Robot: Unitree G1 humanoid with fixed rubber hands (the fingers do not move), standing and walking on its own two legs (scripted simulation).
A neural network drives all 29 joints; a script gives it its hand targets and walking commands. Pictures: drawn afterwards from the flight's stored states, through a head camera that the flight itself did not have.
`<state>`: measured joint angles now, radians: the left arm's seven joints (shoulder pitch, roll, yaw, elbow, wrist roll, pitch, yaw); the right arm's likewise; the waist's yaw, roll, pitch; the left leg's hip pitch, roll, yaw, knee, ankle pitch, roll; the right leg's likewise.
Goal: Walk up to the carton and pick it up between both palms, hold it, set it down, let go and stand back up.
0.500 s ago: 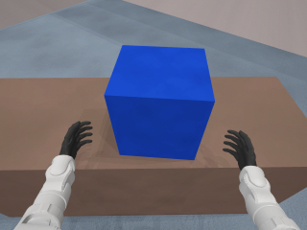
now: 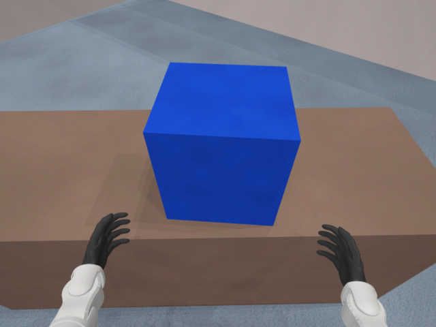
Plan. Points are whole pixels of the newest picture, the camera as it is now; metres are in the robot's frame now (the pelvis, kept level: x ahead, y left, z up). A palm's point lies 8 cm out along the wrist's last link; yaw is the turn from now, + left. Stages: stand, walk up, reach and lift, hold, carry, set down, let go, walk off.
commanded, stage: set down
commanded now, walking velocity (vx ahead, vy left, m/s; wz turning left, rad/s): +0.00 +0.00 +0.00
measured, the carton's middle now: (223, 147) +0.52 +0.00 +0.02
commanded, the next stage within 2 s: let go in 0.98 s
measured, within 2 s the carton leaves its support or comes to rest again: neither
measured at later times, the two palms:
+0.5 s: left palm (97, 287) +0.22 +0.24 -0.04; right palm (355, 294) +0.20 -0.23 -0.04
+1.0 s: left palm (97, 310) +0.18 +0.24 -0.06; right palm (357, 313) +0.18 -0.23 -0.06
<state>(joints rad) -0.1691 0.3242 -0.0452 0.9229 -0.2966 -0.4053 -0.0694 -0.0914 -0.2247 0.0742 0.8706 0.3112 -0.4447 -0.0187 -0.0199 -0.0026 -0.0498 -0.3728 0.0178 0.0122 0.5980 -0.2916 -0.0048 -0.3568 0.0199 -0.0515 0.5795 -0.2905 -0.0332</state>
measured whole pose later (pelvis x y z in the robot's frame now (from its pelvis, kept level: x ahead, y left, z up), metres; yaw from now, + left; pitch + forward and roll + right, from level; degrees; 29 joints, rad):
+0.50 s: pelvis +0.01 -0.01 +0.01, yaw +0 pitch -3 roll +0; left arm 0.05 0.29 0.00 0.74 -0.18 -0.20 -0.06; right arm 0.08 -0.19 0.03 0.77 0.16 -0.34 -0.03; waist 0.00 -0.01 0.02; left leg -0.15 0.02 0.01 0.46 -0.26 -0.02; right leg -0.14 0.03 -0.04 0.45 -0.26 -0.04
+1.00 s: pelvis +0.03 +0.00 +0.02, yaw -1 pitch -3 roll +0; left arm 0.20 0.25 0.01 0.57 -0.03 0.04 -0.02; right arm 0.17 -0.18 -0.02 0.74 0.04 -0.22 0.01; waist 0.01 -0.01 0.05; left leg -0.09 0.02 0.03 0.38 -0.24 -0.01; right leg -0.08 0.04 -0.02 0.34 -0.22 -0.03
